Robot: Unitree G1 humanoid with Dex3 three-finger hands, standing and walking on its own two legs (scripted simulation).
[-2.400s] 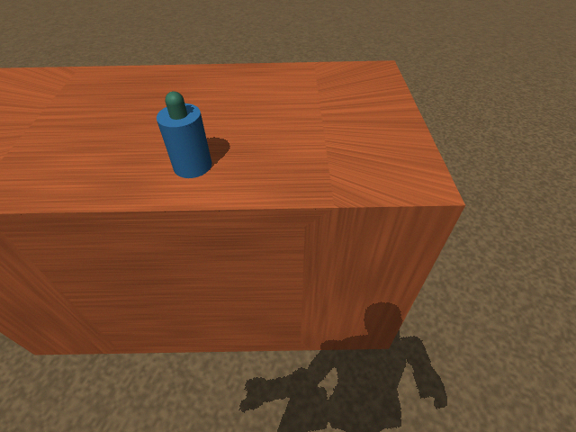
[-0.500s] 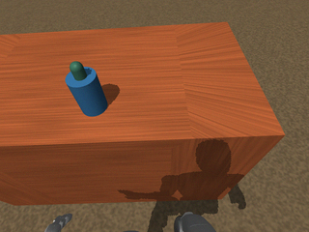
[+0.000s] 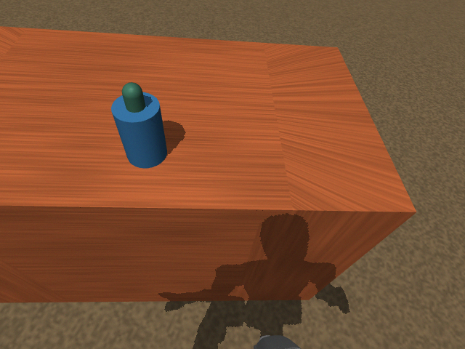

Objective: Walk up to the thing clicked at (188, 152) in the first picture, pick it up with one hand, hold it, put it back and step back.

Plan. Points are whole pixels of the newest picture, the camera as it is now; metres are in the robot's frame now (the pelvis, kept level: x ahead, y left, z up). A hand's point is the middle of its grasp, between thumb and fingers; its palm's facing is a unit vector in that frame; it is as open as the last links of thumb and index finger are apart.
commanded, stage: walk up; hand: left
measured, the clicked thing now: (139, 123) +0.50 +0.19 +0.07
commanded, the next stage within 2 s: stand in 1.28 s
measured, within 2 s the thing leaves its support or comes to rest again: neither
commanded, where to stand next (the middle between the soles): +0.05 -0.02 m, yaw -1 degrees
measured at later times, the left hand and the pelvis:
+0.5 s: hand out of the picture +0.11 +0.24 -0.13, palm faces -0.05 -0.93 -0.35, open 7.4 cm; pelvis -0.01 -0.01 +0.01, yaw -2 degrees
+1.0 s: hand out of the picture +0.09 +0.24 -0.14, palm faces -0.08 -0.94 -0.34, open 7.4 cm; pelvis +0.00 -0.01 +0.02, yaw -3 degrees
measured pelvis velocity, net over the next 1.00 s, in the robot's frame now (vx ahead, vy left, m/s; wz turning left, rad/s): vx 0.00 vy -0.01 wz -0.05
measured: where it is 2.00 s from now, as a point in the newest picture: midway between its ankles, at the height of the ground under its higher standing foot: outside the picture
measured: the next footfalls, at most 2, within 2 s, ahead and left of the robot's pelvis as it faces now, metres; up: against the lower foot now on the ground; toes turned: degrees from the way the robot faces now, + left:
right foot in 0.08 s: +0.02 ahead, -0.14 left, +0.00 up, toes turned +0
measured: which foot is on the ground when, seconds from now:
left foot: down 0.00-1.00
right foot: up 0.00-0.06, down 0.08-1.00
